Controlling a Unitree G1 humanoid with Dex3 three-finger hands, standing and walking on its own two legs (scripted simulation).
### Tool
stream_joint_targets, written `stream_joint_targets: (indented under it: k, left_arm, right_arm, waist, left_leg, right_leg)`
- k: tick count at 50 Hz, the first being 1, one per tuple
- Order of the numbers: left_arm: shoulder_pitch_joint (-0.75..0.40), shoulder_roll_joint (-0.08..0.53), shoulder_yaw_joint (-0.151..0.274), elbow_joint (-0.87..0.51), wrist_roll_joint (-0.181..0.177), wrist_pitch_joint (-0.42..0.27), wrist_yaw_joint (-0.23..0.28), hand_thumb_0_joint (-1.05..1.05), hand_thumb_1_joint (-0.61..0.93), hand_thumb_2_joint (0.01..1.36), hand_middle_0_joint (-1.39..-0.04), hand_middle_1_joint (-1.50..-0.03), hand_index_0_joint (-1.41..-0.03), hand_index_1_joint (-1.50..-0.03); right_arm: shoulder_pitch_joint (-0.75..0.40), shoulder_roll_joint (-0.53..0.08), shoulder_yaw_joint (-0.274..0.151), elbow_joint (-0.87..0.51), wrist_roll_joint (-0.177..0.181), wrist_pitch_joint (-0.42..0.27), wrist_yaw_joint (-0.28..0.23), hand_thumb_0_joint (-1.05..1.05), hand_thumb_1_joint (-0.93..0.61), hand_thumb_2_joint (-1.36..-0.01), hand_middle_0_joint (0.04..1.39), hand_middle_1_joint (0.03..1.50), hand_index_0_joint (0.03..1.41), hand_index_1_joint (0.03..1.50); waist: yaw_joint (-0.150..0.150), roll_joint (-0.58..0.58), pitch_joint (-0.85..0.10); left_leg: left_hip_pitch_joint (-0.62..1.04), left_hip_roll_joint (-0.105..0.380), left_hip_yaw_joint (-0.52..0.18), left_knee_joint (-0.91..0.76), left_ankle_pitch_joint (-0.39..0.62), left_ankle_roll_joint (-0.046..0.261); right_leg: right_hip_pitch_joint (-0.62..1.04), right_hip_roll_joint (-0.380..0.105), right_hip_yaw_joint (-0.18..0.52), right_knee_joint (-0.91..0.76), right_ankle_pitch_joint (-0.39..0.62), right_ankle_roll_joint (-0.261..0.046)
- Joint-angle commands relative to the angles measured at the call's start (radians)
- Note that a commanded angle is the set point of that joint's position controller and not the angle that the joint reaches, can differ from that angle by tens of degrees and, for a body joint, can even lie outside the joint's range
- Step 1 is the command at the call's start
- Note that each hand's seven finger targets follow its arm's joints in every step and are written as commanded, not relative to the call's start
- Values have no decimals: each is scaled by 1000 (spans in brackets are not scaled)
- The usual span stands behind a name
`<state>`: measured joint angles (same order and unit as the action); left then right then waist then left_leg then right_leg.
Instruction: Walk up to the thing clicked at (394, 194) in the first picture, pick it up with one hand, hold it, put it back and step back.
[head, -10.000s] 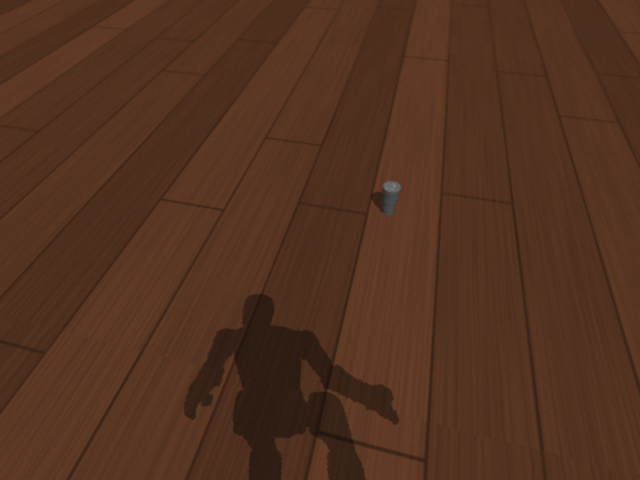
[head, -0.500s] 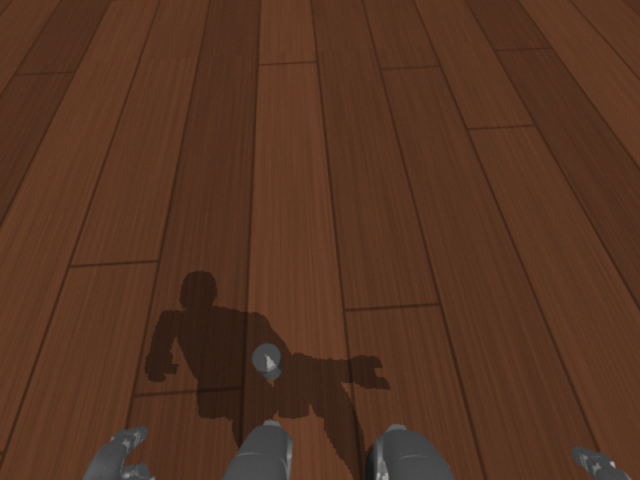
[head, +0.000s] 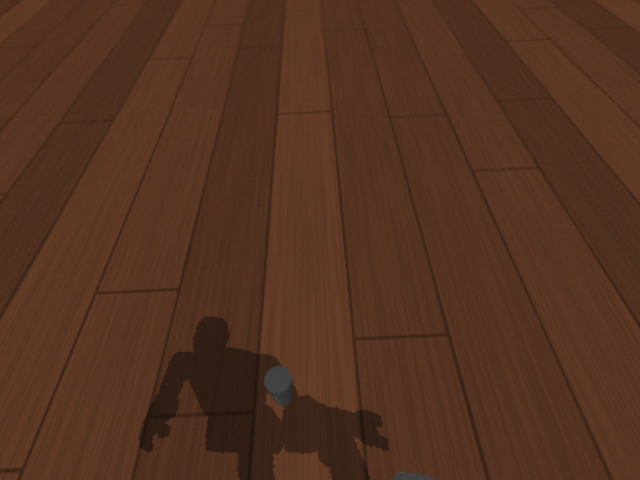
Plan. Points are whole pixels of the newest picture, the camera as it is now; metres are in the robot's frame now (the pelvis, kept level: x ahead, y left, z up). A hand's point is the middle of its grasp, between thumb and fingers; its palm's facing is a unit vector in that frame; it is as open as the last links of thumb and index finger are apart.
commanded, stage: walk up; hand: left
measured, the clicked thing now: (280, 388) +0.45 +0.18 -0.68
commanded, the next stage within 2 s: stand in 0.30 s
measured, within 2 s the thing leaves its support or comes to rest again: neither
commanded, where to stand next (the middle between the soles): +0.12 +0.03 m, yaw -2 degrees
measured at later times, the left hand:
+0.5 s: hand out of the picture +0.10 +0.29 -0.15, palm faces -0.01 -0.94 -0.34, open 7.4 cm
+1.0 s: hand out of the picture +0.13 +0.29 -0.13, palm faces -0.02 -0.94 -0.34, open 7.4 cm
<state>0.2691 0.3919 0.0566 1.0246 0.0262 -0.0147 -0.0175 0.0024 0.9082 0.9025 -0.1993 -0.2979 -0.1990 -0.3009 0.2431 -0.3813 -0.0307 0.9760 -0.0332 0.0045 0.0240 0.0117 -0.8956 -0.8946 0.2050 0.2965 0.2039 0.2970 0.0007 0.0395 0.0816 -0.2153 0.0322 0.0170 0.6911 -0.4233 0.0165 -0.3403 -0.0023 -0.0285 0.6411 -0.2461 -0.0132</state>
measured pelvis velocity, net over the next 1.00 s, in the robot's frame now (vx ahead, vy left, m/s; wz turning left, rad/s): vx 0.04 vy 0.03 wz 0.01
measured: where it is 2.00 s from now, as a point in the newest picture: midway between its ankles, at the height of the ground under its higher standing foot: outside the picture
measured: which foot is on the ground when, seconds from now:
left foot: down 0.00-0.02, up 0.04-0.28, down 0.30-1.00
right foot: down 0.00-1.00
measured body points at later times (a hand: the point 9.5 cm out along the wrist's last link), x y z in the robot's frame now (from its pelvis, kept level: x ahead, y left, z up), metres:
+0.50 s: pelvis +0.04 +0.04 +0.01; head +0.05 +0.05 +0.46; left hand +0.10 +0.34 -0.12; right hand +0.11 -0.26 -0.12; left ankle +0.07 +0.17 -0.72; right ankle +0.05 -0.10 -0.72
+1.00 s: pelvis +0.04 +0.03 +0.03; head +0.05 +0.03 +0.47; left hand +0.13 +0.33 -0.10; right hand +0.14 -0.27 -0.10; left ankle +0.07 +0.17 -0.72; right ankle +0.05 -0.10 -0.72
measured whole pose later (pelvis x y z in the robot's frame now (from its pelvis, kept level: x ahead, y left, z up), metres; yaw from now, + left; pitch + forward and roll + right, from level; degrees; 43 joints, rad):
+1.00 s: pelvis +0.04 +0.03 +0.03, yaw +1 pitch -3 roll +0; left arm 0.08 0.35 0.00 1.12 0.01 -0.01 -0.02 0.00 0.91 0.90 -0.20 -0.30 -0.20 -0.30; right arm 0.07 -0.36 -0.01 1.13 -0.01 -0.02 0.01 0.01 -0.90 -0.90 0.20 0.30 0.20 0.30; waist -0.01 0.01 0.06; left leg -0.17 0.04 0.00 0.37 -0.15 -0.03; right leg -0.13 -0.02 -0.01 0.38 -0.19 0.02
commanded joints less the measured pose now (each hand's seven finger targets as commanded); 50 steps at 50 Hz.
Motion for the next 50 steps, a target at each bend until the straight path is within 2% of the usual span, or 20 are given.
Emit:
stream_joint_targets:
  k: [1, 2, 3, 5, 9, 13, 14, 15, 16, 17, 18, 20, 22, 24, 25, 27, 28, 32, 39, 50]
  left_arm:
    - [119, 340, 82, -53, 9, -61, 25, 0, 900, 900, -200, -300, -200, -300]
    - [62, 365, 87, -80, 8, -60, 25, 0, 900, 900, -200, -300, -200, -300]
    - [30, 351, 86, -101, 2, -62, 26, 0, 900, 900, -200, -300, -200, -300]
    - [49, 302, 71, -106, 7, -72, 27, 0, 900, 900, -200, -300, -200, -300]
    - [-39, 258, 47, -117, 6, -58, 23, 0, 900, 900, -200, -300, -200, -300]
    - [-127, 210, 23, -159, -18, -2, 19, 0, 900, 900, -200, -300, -200, -300]
    - [-108, 196, 18, -165, -24, 11, 19, 0, 900, 900, -200, -300, -200, -300]
    - [-27, 104, 2, -121, -28, 1, 22, 0, 900, 900, -200, -300, -200, -300]
    - [18, 97, 2, -116, -23, 10, 31, 0, 900, 900, -200, -300, -200, -300]
    - [5, 155, 21, -106, -26, 14, 37, 0, 900, 900, -200, -300, -200, -300]
    - [-2, 170, 19, -90, -24, 10, 33, 0, 900, 900, -200, -300, -200, -300]
    - [17, 150, 14, -48, -19, -1, 24, 0, 900, 900, -200, -300, -200, -300]
    - [60, 127, 5, -18, -25, -16, 24, 0, 900, 900, -200, -300, -200, -300]
    - [-47, 220, 16, -51, -10, -36, 34, 0, 900, 900, -200, -300, -200, -300]
    - [-131, 258, 19, -62, -9, -39, 34, 0, 900, 900, -200, -300, -200, -300]
    - [-151, 183, -1, -46, -24, -33, 25, 0, 900, 900, -200, -300, -200, -300]
    - [-139, 157, -9, -35, -30, -30, 22, 0, 900, 900, -200, -300, -200, -300]
    - [-154, 165, -11, -9, -31, -30, 22, 0, 900, 900, -200, -300, -200, -300]
    - [-211, 162, -12, 17, -27, -21, 20, 0, 900, 900, -200, -300, -200, -300]
    - [-252, 181, -9, 50, -21, -26, 19, 0, 900, 900, -200, -300, -200, -300]
  right_arm:
    - [-68, -201, -58, -125, -3, -11, -10, 0, -900, -900, 200, 300, 200, 300]
    - [-69, -248, -75, -118, -12, -8, -14, 0, -900, -900, 200, 300, 200, 300]
    - [-29, -263, -80, -104, -3, -17, -10, 0, -900, -900, 200, 300, 200, 300]
    - [-49, -234, -78, -100, 0, -34, -2, 0, -900, -900, 200, 300, 200, 300]
    - [25, -177, -70, -54, 11, -26, 1, 0, -900, -900, 200, 300, 200, 300]
    - [57, -188, -77, -14, 23, -39, -31, 0, -900, -900, 200, 300, 200, 300]
    - [67, -208, -79, -16, 21, -43, -47, 0, -900, -900, 200, 300, 200, 300]
    - [90, -211, -67, -24, 4, -50, -38, 0, -900, -900, 200, 300, 200, 300]
    - [-5, -282, -71, -71, -3, -58, -36, 0, -900, -900, 200, 300, 200, 300]
    - [-76, -307, -80, -68, -8, -53, -34, 0, -900, -900, 200, 300, 200, 300]
    - [-137, -309, -84, -65, -9, -46, -36, 0, -900, -900, 200, 300, 200, 300]
    - [-194, -256, -67, -75, 6, -40, -33, 0, -900, -900, 200, 300, 200, 300]
    - [-181, -244, -61, -56, 16, -39, -27, 0, -900, -900, 200, 300, 200, 300]
    - [-136, -177, -45, -38, 36, -41, -27, 0, -900, -900, 200, 300, 200, 300]
    - [-112, -167, -39, -24, 38, -40, -27, 0, -900, -900, 200, 300, 200, 300]
    - [-113, -202, -38, 9, 27, -52, -28, 0, -900, -900, 200, 300, 200, 300]
    - [-147, -215, -39, 17, 26, -55, -24, 0, -900, -900, 200, 300, 200, 300]
    - [-153, -187, -29, 36, 27, -56, -26, 0, -900, -900, 200, 300, 200, 300]
    - [-213, -177, -23, 64, 28, -44, -23, 0, -900, -900, 200, 300, 200, 300]
    - [-236, -180, -21, 98, 25, -38, -18, 0, -900, -900, 200, 300, 200, 300]
  waist:
    - [77, -230, -30]
    - [61, -201, 39]
    - [41, -152, 50]
    - [44, -122, 14]
    - [-1, -192, -42]
    - [-47, -188, -78]
    - [-45, -163, -77]
    - [-39, 37, -126]
    - [10, 152, -70]
    - [19, 114, -38]
    - [25, 140, -11]
    - [40, 143, 5]
    - [59, 153, -50]
    - [17, -18, -97]
    - [-32, -62, -101]
    - [-13, -43, -106]
    - [12, -21, -108]
    - [-2, -57, -133]
    - [6, -36, -77]
    - [-7, -38, -103]
  left_leg:
    - [-455, -59, 1, 264, -233, 40]
    - [-450, 2, -88, 302, -186, 36]
    - [-431, 32, -112, 270, -141, 36]
    - [-407, 43, -101, 229, -102, 40]
    - [-130, 5, -22, 89, -13, 15]
    - [66, -60, 59, -115, 305, -18]
    - [86, -41, 35, -155, 343, -13]
    - [114, 157, -269, -376, 177, 26]
    - [-15, 324, -512, -474, 6, 85]
    - [-137, 304, -446, -460, -135, 163]
    - [-228, 267, -400, -463, -231, 161]
    - [-197, 151, -243, -414, -87, 108]
    - [-151, 127, -193, -327, 72, 68]
    - [-107, 58, -123, -200, 264, 12]
    - [-35, 38, -101, -239, 241, 8]
    - [46, 103, -158, -294, 336, 28]
    - [23, 105, -163, -295, 343, 29]
    - [88, 99, -122, -294, 479, 20]
    - [33, 92, -119, -370, 301, 1]
    - [68, 90, -109, -392, 261, -9]
  right_leg:
    - [267, -356, 672, -454, -693, -199]
    - [162, -427, 759, -492, -756, -256]
    - [171, -402, 691, -451, -651, -261]
    - [200, -336, 514, -400, -410, -224]
    - [-2, -214, 261, -334, -168, -150]
    - [-105, -119, 96, -70, 127, -95]
    - [-127, -95, 95, -5, 134, -77]
    - [-139, -40, 26, 70, -78, -20]
    - [-138, 10, 57, 144, -295, 4]
    - [-46, -36, 110, 186, -309, -4]
    - [18, -64, 83, 156, -269, -2]
    - [73, -45, 47, 45, -178, -7]
    - [178, -50, 52, -156, 64, -4]
    - [214, -170, 234, -269, 179, -41]
    - [132, -173, 230, -243, 125, -58]
    - [117, -94, 122, -192, 103, -27]
    - [164, -90, 105, -217, 92, -14]
    - [178, -107, 117, -229, 216, -10]
    - [194, -111, 111, -302, 92, 1]
    - [197, -123, 118, -363, 65, 3]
